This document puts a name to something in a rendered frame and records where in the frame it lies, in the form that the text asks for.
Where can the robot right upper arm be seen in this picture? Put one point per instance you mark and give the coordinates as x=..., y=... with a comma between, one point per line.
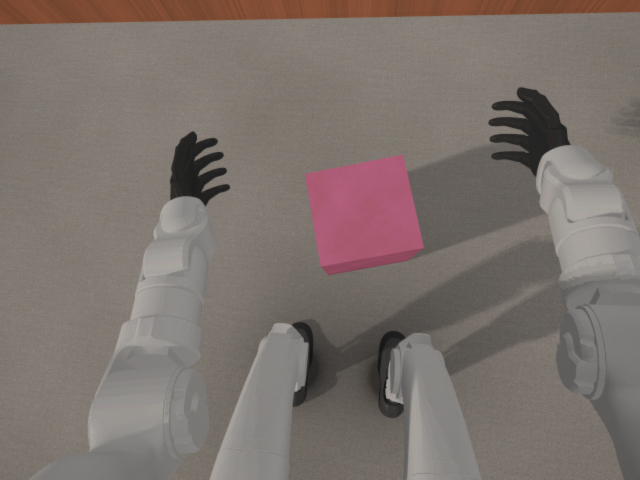
x=598, y=356

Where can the robot left upper arm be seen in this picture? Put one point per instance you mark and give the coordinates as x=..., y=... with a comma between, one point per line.
x=143, y=423

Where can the robot left forearm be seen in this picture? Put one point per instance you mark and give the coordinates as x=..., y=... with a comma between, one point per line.
x=164, y=328

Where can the left robot thigh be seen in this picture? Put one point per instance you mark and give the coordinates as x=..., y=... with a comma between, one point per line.
x=257, y=442

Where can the robot right shin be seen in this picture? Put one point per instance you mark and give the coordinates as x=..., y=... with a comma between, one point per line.
x=418, y=338

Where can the robot left hand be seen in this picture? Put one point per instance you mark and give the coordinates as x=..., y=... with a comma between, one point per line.
x=184, y=180

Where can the carton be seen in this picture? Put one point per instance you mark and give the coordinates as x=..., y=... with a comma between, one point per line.
x=363, y=215

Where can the robot right hand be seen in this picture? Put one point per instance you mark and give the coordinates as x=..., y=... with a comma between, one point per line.
x=543, y=127

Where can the robot right forearm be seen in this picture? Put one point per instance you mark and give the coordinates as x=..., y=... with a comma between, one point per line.
x=594, y=235

